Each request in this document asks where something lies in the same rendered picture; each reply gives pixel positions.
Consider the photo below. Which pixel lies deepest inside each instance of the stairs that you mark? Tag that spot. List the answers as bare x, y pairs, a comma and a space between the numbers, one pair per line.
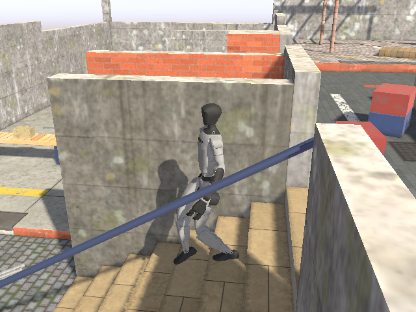
262, 279

